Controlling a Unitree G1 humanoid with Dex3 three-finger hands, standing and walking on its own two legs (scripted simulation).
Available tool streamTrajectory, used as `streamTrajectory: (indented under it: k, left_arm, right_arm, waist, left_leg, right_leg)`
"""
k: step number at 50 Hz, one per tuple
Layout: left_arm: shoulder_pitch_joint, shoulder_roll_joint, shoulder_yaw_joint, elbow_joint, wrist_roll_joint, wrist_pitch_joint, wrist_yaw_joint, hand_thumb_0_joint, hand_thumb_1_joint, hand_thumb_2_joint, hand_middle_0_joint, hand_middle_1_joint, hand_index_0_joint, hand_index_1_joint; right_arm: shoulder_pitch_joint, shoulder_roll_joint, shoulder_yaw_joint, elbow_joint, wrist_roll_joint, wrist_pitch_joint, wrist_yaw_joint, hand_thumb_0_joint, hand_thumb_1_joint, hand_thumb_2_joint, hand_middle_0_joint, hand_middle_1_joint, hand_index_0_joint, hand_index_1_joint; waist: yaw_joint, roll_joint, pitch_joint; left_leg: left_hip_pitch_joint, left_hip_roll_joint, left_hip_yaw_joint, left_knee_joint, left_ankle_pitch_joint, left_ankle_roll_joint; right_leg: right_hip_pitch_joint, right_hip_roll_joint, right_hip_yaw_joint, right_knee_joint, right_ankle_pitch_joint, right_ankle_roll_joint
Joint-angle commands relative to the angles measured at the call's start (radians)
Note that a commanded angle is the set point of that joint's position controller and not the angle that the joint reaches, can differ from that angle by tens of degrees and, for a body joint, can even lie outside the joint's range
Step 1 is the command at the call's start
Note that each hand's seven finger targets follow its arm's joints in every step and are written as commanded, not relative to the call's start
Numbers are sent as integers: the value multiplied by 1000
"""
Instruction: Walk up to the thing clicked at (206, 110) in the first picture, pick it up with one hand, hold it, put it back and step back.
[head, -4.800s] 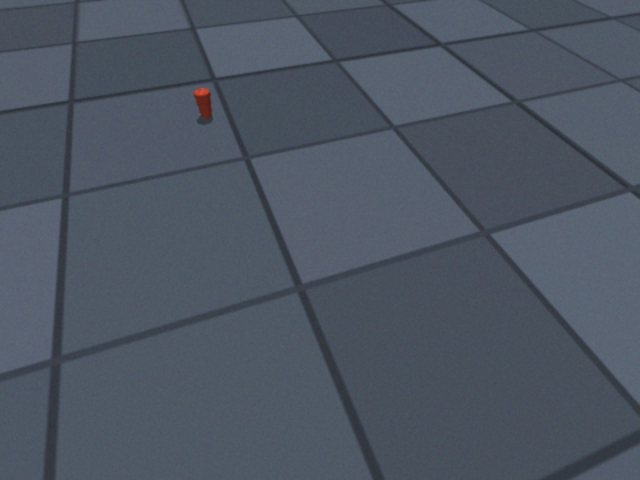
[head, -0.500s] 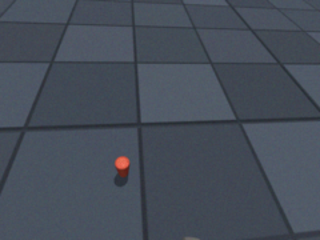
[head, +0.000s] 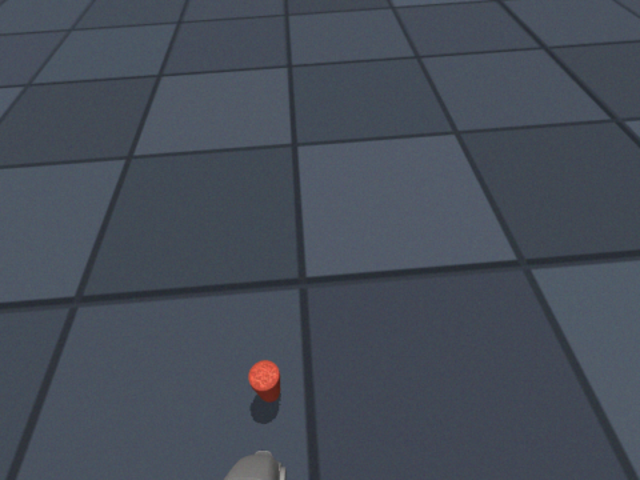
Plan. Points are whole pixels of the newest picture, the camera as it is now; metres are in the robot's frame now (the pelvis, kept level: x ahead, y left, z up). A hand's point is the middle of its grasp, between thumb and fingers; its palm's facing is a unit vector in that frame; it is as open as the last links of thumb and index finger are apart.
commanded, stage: walk up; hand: left
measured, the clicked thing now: (267, 384) +0.48 +0.21 -0.70
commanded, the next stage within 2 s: stand in 1.60 s
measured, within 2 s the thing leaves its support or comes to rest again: neither
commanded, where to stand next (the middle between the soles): +0.14 +0.01 m, yaw -1 degrees
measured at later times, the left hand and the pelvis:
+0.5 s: hand out of the picture +0.14 +0.29 -0.16, palm faces -0.06 -0.92 -0.38, open 7.4 cm; pelvis +0.08 +0.03 -0.01, yaw -1 degrees
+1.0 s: hand (152, 429) +0.21 +0.27 -0.14, palm faces -0.05 -0.94 -0.33, open 7.4 cm; pelvis +0.10 +0.02 +0.01, yaw -1 degrees
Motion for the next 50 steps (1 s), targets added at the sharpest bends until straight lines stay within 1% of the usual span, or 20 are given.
streamTrajectory:
  k: [1, 3, 4, 5, 6, 7, 8, 11, 14, 17, 18, 19, 20, 22, 24, 26, 30, 37, 41, 50]
  left_arm:
    - [-35, 262, 64, -73, -3, -8, 31, 0, 900, 900, -200, -300, -200, -300]
    - [-71, 248, 52, -71, -11, 8, 35, 0, 900, 900, -200, -300, -200, -300]
    - [-78, 217, 38, -65, -17, 16, 38, 0, 900, 900, -200, -300, -200, -300]
    - [-34, 185, 24, -78, -17, 21, 33, 0, 900, 900, -200, -300, -200, -300]
    - [-7, 129, 5, -81, -19, 26, 32, 0, 900, 900, -200, -300, -200, -300]
    - [24, 198, 27, -50, -17, 39, 44, 0, 900, 900, -200, -300, -200, -300]
    - [10, 243, 38, -24, -12, 42, 49, 0, 900, 900, -200, -300, -200, -300]
    - [29, 236, 46, 27, -11, 42, 42, 0, 900, 900, -200, -300, -200, -300]
    - [48, 190, 48, 61, -6, 38, 37, 0, 900, 900, -200, -300, -200, -300]
    - [24, 171, 51, 84, 3, 36, 44, 0, 900, 900, -200, -300, -200, -300]
    - [7, 188, 54, 80, 7, 32, 49, 0, 900, 900, -200, -300, -200, -300]
    - [-59, 245, 58, 57, 16, 23, 52, 0, 900, 900, -200, -300, -200, -300]
    - [-140, 276, 57, 55, 4, 28, 45, 0, 900, 900, -200, -300, -200, -300]
    - [-200, 214, 28, 52, -9, 31, 40, 0, 900, 900, -200, -300, -200, -300]
    - [-166, 191, 19, 87, -14, 34, 38, 0, 900, 900, -200, -300, -200, -300]
    - [-177, 198, 20, 113, -15, 32, 38, 0, 900, 900, -200, -300, -200, -300]
    - [-213, 182, 14, 134, -26, 40, 40, 0, 900, 900, -200, -300, -200, -300]
    - [-292, 169, 5, 185, -21, 52, 38, 0, 900, 900, -200, -300, -200, -300]
    - [-317, 165, 6, 205, -21, 51, 35, 0, 900, 900, -200, -300, -200, -300]
    - [-340, 157, 8, 229, -13, 55, 31, 0, 900, 900, -200, -300, -200, -300]
  right_arm:
    - [18, -126, -41, -46, 10, -15, -18, 0, -900, -900, 200, 300, 200, 300]
    - [28, -123, -39, -23, 15, -26, -30, 0, -900, -900, 200, 300, 200, 300]
    - [47, -139, -44, -4, 11, -32, -38, 0, -900, -900, 200, 300, 200, 300]
    - [98, -194, -61, -5, 3, -37, -42, 0, -900, -900, 200, 300, 200, 300]
    - [91, -271, -76, -18, -5, -43, -46, 0, -900, -900, 200, 300, 200, 300]
    - [68, -338, -87, -38, 10, -41, -45, 0, -900, -900, 200, 300, 200, 300]
    - [37, -321, -89, -36, 16, -37, -45, 0, -900, -900, 200, 300, 200, 300]
    - [-40, -256, -62, -47, 9, -35, -53, 0, -900, -900, 200, 300, 200, 300]
    - [-89, -231, -46, -52, 5, -31, -51, 0, -900, -900, 200, 300, 200, 300]
    - [-128, -186, -21, -52, 19, -18, -52, 0, -900, -900, 200, 300, 200, 300]
    - [-129, -150, -4, -47, 26, -16, -53, 0, -900, -900, 200, 300, 200, 300]
    - [-111, -106, 10, -43, 35, -16, -52, 0, -900, -900, 200, 300, 200, 300]
    - [-109, -123, 3, -11, 36, -13, -59, 0, -900, -900, 200, 300, 200, 300]
    - [-99, -165, -5, 37, 30, -25, -61, 0, -900, -900, 200, 300, 200, 300]
    - [-152, -179, 2, 52, 33, -33, -58, 0, -900, -900, 200, 300, 200, 300]
    - [-153, -161, 14, 77, 33, -34, -58, 0, -900, -900, 200, 300, 200, 300]
    - [-175, -164, 18, 128, 35, -35, -64, 0, -900, -900, 200, 300, 200, 300]
    - [-237, -151, 24, 183, 28, -25, -63, 0, -900, -900, 200, 300, 200, 300]
    - [-243, -138, 30, 205, 26, -27, -62, 0, -900, -900, 200, 300, 200, 300]
    - [-256, -136, 28, 226, 19, -25, -61, 0, -900, -900, 200, 300, 200, 300]
  waist:
    - [-17, -237, -62]
    - [-47, -192, -107]
    - [-62, -134, -115]
    - [-75, -35, -149]
    - [-66, 151, -144]
    - [-67, 137, -118]
    - [-63, 82, -80]
    - [-30, 123, -45]
    - [-20, 142, -91]
    - [4, 74, -108]
    - [12, 22, -114]
    - [-17, -118, -106]
    - [-46, -172, -74]
    - [-71, -84, -86]
    - [-29, -81, -94]
    - [-31, -132, -121]
    - [-28, -76, -164]
    - [-30, -77, -121]
    - [-30, -79, -149]
    - [-35, -72, -135]
  left_leg:
    - [148, -22, 30, -127, 96, -14]
    - [288, -51, 44, -267, 196, 0]
    - [340, -66, 39, -310, 206, 7]
    - [395, -1, -49, -366, 49, 40]
    - [435, 203, -385, -498, -52, 113]
    - [351, 322, -565, -584, -219, 232]
    - [310, 313, -553, -574, -240, 261]
    - [212, 191, -315, -518, -92, 194]
    - [151, 166, -220, -444, 62, 184]
    - [61, 126, -155, -351, 45, 119]
    - [41, 107, -132, -315, 37, 81]
    - [34, 34, -83, -236, 2, 28]
    - [157, -35, -19, -200, -76, 9]
    - [281, 13, -68, -311, 38, 24]
    - [237, 67, -130, -359, 101, 58]
    - [239, 55, -94, -342, 226, 51]
    - [304, 51, -71, -377, 306, 37]
    - [320, 55, -72, -470, 231, 26]
    - [355, 54, -60, -494, 293, 14]
    - [370, 54, -55, -549, 221, 6]
  right_leg:
    - [-83, -195, 144, -140, 193, -181]
    - [-118, -173, 106, -3, 245, -154]
    - [-151, -135, 81, 81, 187, -120]
    - [-197, -90, 54, 166, -29, -86]
    - [-327, 15, 4, 353, -218, -25]
    - [-340, 35, 51, 459, -375, -21]
    - [-333, 1, 91, 508, -361, -23]
    - [-250, -38, 104, 398, -254, -20]
    - [-90, -5, 53, 230, -192, -10]
    - [74, 30, 29, 26, -40, -20]
    - [109, -4, 84, -46, -18, -37]
    - [46, -138, 305, -128, -48, -81]
    - [-107, -212, 376, -147, -113, -145]
    - [-146, -138, 232, -72, 22, -83]
    - [-58, -58, 144, -32, 66, -38]
    - [17, -69, 156, -56, 138, -41]
    - [67, -82, 140, -60, 217, -40]
    - [78, -82, 138, -162, 122, -25]
    - [127, -86, 137, -190, 178, -15]
    - [130, -86, 135, -253, 125, -8]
